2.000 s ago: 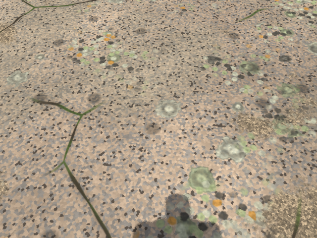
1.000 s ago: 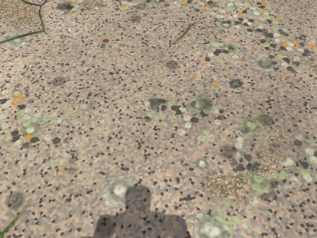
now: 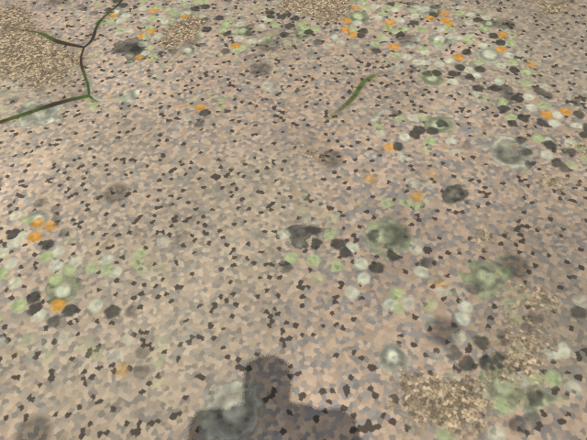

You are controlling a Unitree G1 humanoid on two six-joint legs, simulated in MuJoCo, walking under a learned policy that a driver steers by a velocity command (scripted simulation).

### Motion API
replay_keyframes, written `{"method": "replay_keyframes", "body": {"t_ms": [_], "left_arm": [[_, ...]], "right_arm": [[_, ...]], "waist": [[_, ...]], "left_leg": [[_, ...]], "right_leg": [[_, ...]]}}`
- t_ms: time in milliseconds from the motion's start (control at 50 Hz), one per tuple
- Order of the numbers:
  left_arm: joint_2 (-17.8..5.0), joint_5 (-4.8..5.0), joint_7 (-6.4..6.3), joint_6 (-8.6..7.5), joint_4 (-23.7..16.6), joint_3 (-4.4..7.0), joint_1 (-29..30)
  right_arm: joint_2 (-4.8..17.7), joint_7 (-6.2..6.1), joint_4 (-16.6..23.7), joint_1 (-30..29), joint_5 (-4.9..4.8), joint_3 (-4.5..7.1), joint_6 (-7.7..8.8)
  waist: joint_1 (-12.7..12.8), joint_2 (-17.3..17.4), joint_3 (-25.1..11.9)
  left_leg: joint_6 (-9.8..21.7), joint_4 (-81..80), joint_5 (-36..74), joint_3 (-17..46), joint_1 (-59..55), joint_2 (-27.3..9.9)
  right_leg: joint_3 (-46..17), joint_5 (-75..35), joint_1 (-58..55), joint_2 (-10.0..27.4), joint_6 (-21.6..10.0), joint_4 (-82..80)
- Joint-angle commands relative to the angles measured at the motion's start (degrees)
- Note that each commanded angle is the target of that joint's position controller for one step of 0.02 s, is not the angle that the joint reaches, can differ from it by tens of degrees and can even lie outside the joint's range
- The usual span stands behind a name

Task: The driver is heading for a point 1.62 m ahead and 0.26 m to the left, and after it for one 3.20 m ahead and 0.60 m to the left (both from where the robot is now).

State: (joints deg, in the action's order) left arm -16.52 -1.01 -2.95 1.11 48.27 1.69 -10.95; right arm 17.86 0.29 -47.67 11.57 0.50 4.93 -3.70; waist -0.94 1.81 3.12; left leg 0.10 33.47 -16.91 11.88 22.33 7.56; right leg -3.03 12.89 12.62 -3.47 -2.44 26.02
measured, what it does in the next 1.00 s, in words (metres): steps on the spot, turning left: left foot, then right foot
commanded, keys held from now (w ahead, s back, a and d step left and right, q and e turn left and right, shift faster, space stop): q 0.34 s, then no key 0.66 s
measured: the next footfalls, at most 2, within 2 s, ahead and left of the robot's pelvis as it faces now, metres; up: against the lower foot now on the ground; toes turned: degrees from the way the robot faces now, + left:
left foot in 0.46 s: -0.01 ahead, +0.11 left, +0.00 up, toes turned +16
right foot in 0.86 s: +0.04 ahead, -0.08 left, +0.00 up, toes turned +18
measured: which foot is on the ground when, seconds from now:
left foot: up 0.00-0.44, down 0.46-1.00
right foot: down 0.00-0.46, up 0.48-0.84, down 0.86-1.00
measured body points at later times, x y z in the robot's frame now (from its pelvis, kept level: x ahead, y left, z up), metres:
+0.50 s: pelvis -0.02 +0.02 -0.01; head +0.01 +0.05 +0.44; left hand -0.03 +0.32 -0.14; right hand +0.20 -0.19 -0.11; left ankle -0.05 +0.10 -0.74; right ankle -0.01 -0.10 -0.72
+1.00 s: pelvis -0.02 +0.02 +0.01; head -0.01 +0.02 +0.46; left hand -0.04 +0.28 -0.14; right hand +0.13 -0.20 -0.14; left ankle -0.05 +0.10 -0.74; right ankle +0.01 -0.10 -0.74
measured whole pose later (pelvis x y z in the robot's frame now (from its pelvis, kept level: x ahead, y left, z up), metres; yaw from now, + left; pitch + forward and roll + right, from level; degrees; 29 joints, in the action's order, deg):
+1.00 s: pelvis -0.02 +0.02 +0.01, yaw +18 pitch -2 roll +0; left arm -12.7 -0.6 -1.5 0.5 56.8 0.1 -13.5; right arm 13.6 -1.1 -55.6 11.6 0.6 -0.2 -0.7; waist -0.2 0.7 2.3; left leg 3.1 21.1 -12.2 0.6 6.8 3.7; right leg -0.1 13.6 6.9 0.2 0.0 22.4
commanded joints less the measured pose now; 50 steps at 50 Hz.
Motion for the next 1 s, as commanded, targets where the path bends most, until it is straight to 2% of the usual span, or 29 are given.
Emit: {"method": "replay_keyframes", "body": {"t_ms": [20,40,60,80,140,200,320,380,400,420,440,460,480,500,520,540,560,580,640,720,800,820,840,860,880,900,920,960,1000], "left_arm": [[-9.56,-1.16,0.02,-0.68,-5.04,1.96,2.97],[-6.64,-0.68,0.23,-0.91,-5.56,1.20,5.24],[-5.98,-0.37,0.20,-1.14,-6.19,0.95,6.08],[-5.92,-0.28,0.01,-1.27,-6.60,0.90,5.34],[-6.77,-0.18,0.08,-1.31,-5.30,1.27,-1.28],[-7.97,-0.24,0.19,-1.21,-4.32,1.94,-5.11],[-9.24,-0.69,1.35,-1.21,-4.73,2.80,-3.73],[-10.04,-0.67,1.98,-1.04,-4.38,3.23,-3.43],[-10.23,-0.44,2.16,-0.87,-4.23,3.32,-2.93],[-10.13,0.05,2.24,-0.61,-4.12,3.31,-1.94],[-9.45,0.28,2.28,-0.40,-3.64,3.14,-2.86],[-5.37,-0.19,2.61,-0.10,-4.75,2.08,-4.90],[-2.40,-0.11,1.94,0.80,-6.79,1.04,-2.51],[-5.51,-0.24,1.53,1.67,-5.86,1.65,-1.45],[-5.37,0.47,1.86,1.97,-4.87,1.79,-1.91],[-5.74,0.72,2.14,1.82,-3.67,1.94,-2.94],[-6.64,0.09,2.33,1.83,-2.90,2.31,-3.58],[-6.60,-0.39,2.53,1.85,-1.72,2.29,-5.21],[-4.82,0.05,2.76,2.18,-0.51,1.81,-5.37],[-3.40,0.07,2.13,2.45,0.23,1.22,-3.13],[-2.71,0.56,1.14,1.80,2.15,0.78,-3.97],[-2.08,0.52,0.96,1.47,3.01,0.52,-5.09],[-1.60,0.23,0.82,0.91,3.96,0.15,-6.39],[-3.21,-0.42,0.60,0.14,4.63,0.26,-6.95],[-6.16,-0.77,0.60,-0.51,4.68,0.54,-6.46],[-5.46,0.51,1.11,-0.63,5.44,0.41,-3.14],[-2.99,0.52,1.60,-0.95,5.41,-0.17,-2.30],[-2.88,0.29,1.53,-1.25,6.88,-0.36,-3.33],[-2.73,0.50,1.15,-1.38,8.33,-0.47,-4.20]], "right_arm": [[7.78,-0.46,3.48,0.53,0.86,1.87,0.89],[7.04,-0.09,2.25,2.51,0.98,1.85,0.62],[6.63,0.31,1.55,3.96,1.12,1.83,0.21],[6.48,0.74,1.11,4.68,1.16,1.73,-0.08],[5.60,1.49,2.61,0.68,0.79,1.06,-0.40],[4.91,1.99,4.09,-2.16,0.42,0.58,-0.79],[3.33,2.57,6.63,-4.47,-0.35,-0.34,-1.03],[3.07,2.30,7.28,-3.85,-0.73,-0.58,-0.67],[2.78,2.08,7.05,-2.72,-0.68,-0.69,-0.43],[2.39,1.74,6.37,-0.74,-0.28,-0.84,0.03],[3.53,1.15,5.94,0.67,0.63,-0.77,0.81],[8.46,0.47,6.16,2.23,1.72,0.00,1.81],[13.30,0.21,6.39,2.37,0.56,0.90,2.18],[9.56,0.03,5.49,3.30,-0.12,0.17,2.38],[6.13,-0.18,5.70,-0.47,-0.10,-1.12,2.45],[4.30,-0.48,6.18,-4.34,0.33,-1.84,2.26],[4.35,-0.97,6.19,-5.24,0.17,-1.99,2.41],[4.01,-1.16,5.79,-4.83,0.14,-2.26,2.57],[3.74,-1.20,4.19,-3.05,0.09,-2.81,3.14],[3.98,-1.37,1.91,-1.73,0.61,-3.18,3.19],[3.77,-1.62,0.06,-2.13,0.72,-3.49,3.42],[3.49,-1.71,-0.34,-2.97,0.48,-3.65,3.46],[3.20,-1.78,-0.77,-3.48,0.13,-3.80,3.52],[2.06,-1.71,-1.15,-2.39,0.04,-4.21,3.92],[2.07,-1.40,-1.84,0.74,0.14,-3.92,4.08],[0.75,-1.40,-3.61,1.88,-0.06,-4.15,3.68],[2.00,-1.63,-4.77,0.95,0.21,-3.98,3.49],[2.88,-1.61,-5.89,0.25,0.03,-3.60,3.47],[1.87,-1.55,-7.30,0.96,0.09,-3.83,3.58]], "waist": [[-1.25,-6.78,-0.60],[-2.74,-6.15,0.51],[-3.28,-7.85,-0.03],[-2.67,-9.30,-0.61],[0.94,-8.65,-1.87],[3.14,-9.71,-2.91],[3.18,-11.14,-3.72],[2.88,-12.18,-4.71],[2.06,-11.90,-5.06],[0.33,-10.64,-5.38],[-0.79,-7.01,-5.87],[-0.13,6.81,-7.94],[-0.76,13.35,-6.30],[-1.67,5.96,-5.99],[0.48,5.03,-3.10],[2.13,4.90,-1.39],[2.37,6.50,-1.10],[2.50,6.51,-2.69],[2.00,4.11,-4.21],[0.51,5.29,-2.21],[0.78,4.67,-2.67],[1.90,3.78,-2.85],[3.15,2.16,-3.08],[2.72,-0.08,-4.42],[-0.20,-4.19,-4.40],[-1.19,-8.79,-2.37],[0.10,-7.17,-1.44],[0.83,-6.21,-1.14],[0.79,-5.20,-0.92]], "left_leg": [[0.04,23.40,-11.08,-4.13,4.98,-2.12],[0.01,27.74,-7.95,-4.77,4.79,-2.63],[-0.31,30.91,-5.76,-5.67,5.85,-2.82],[-0.98,33.12,-5.42,-6.91,7.27,-3.08],[-3.00,29.69,-5.91,-8.63,11.18,-4.42],[-3.69,24.50,-7.67,-9.54,11.53,-5.29],[-1.67,13.07,-9.52,-13.94,1.69,-6.65],[0.09,6.14,-9.49,-15.44,-3.79,-5.81],[0.82,1.57,-7.13,-15.83,-6.31,-5.40],[1.66,-6.49,-0.84,-16.21,-10.75,-4.91],[2.34,-15.64,7.70,-13.04,-16.99,-6.18],[4.50,-19.94,15.63,3.85,-26.13,-19.71],[13.35,-17.18,35.68,13.65,-20.72,-30.79],[15.98,-16.13,35.40,9.24,-19.24,-28.70],[14.87,-16.81,32.49,4.65,-16.88,-25.07],[12.31,-17.67,29.40,1.23,-15.69,-21.44],[11.14,-17.49,32.02,-0.66,-16.52,-19.50],[10.89,-16.79,36.15,-2.47,-17.51,-18.33],[10.83,-16.50,35.54,-3.54,-18.62,-18.31],[11.14,-16.80,26.80,-1.86,-16.90,-18.27],[11.43,-15.71,24.10,0.67,-14.94,-18.65],[10.51,-14.86,23.12,0.56,-14.12,-18.03],[8.64,-14.24,21.55,0.24,-11.92,-17.33],[6.24,-13.75,18.15,0.09,-9.10,-16.02],[5.04,-13.40,12.88,-2.59,-7.65,-12.46],[4.37,-16.77,8.47,-4.85,-11.89,-9.69],[3.87,-16.56,9.16,-4.76,-14.74,-10.03],[4.05,-15.52,11.90,-4.60,-15.75,-10.79],[3.89,-15.94,12.22,-4.50,-14.81,-11.18]], "right_leg": [[-20.94,4.78,4.47,22.49,-10.07,-16.57],[-14.68,-0.18,4.75,18.53,-8.59,-15.25],[-10.21,-4.10,2.23,15.73,-7.34,-14.02],[-7.37,-10.21,-0.34,14.68,-7.37,-12.62],[-4.73,-22.07,-9.84,15.66,-8.72,-9.32],[-4.29,-26.27,-15.51,17.95,-9.73,-7.66],[0.51,-28.69,-11.13,19.69,-9.64,-5.46],[1.29,-30.13,-9.09,20.05,-9.06,-2.94],[1.65,-29.39,-8.37,19.81,-8.35,-1.33],[3.08,-26.38,-6.22,18.75,-6.59,1.51],[4.99,-20.23,-1.73,17.31,-3.38,5.68],[9.57,0.28,9.33,12.26,0.68,18.48],[8.07,22.51,15.12,4.26,2.41,24.18],[2.97,21.97,13.48,6.40,2.72,29.11],[1.95,18.32,13.43,6.61,2.73,30.03],[1.59,14.46,12.98,6.98,2.88,28.29],[2.31,11.71,12.88,6.57,3.16,28.23],[2.60,10.14,11.44,6.07,3.58,28.73],[2.45,8.89,9.21,5.57,4.35,25.71],[2.66,9.99,6.43,5.04,4.11,16.23],[2.91,8.67,0.88,4.25,2.95,6.70],[3.13,4.64,-2.02,4.20,2.52,1.11],[2.30,-4.30,-7.07,5.20,2.16,-6.47],[-1.81,-10.76,-12.59,8.75,1.73,-8.11],[-5.65,-18.94,-14.25,13.07,0.61,-6.47],[-5.40,-15.97,-7.00,12.60,-0.94,-5.71],[-4.50,-12.15,-4.79,11.28,-0.33,-6.70],[-3.13,-10.30,-4.56,9.73,0.48,-7.84],[-2.93,-9.66,-5.59,9.49,0.43,-8.03]]}}
Velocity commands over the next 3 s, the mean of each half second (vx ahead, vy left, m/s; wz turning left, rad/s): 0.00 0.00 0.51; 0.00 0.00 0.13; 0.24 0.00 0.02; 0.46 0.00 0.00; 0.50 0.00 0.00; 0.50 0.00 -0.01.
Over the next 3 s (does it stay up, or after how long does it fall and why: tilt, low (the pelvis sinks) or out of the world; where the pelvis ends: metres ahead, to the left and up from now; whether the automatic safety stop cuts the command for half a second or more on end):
stays up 0.85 0.32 -0.02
